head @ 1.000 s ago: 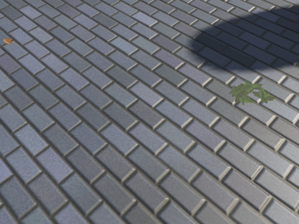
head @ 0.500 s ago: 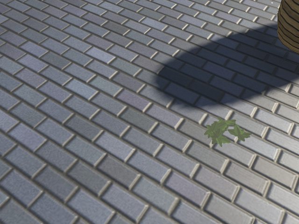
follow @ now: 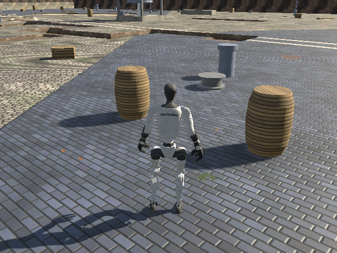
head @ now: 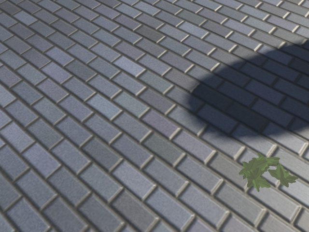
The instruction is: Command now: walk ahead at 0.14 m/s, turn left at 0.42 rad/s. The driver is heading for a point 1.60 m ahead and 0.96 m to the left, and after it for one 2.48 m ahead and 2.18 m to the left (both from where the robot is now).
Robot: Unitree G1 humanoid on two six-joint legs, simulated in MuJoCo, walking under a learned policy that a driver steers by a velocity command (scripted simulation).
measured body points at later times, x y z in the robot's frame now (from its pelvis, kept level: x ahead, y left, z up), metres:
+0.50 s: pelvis +0.06 +0.04 +0.00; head +0.10 +0.08 +0.45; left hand +0.13 +0.37 -0.11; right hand +0.28 -0.20 -0.08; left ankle +0.06 +0.14 -0.74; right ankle +0.10 -0.10 -0.67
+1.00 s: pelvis +0.07 +0.01 +0.00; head +0.11 +0.02 +0.45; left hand +0.02 +0.32 -0.10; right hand +0.36 -0.15 -0.10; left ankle -0.01 +0.13 -0.68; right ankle +0.14 -0.09 -0.74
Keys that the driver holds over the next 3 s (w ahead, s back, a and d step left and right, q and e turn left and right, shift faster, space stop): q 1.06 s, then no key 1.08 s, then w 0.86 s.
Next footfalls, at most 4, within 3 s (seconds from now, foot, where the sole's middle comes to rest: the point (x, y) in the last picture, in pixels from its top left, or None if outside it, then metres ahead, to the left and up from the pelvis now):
0.28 left None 0.10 0.15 -0.78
0.72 right None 0.17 -0.07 -0.78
1.14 left None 0.01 0.15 -0.78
1.52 right None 0.17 -0.03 -0.78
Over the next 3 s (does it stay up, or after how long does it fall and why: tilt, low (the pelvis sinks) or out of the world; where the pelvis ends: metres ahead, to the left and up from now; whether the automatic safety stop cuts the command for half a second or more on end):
stays up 0.33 0.23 0.00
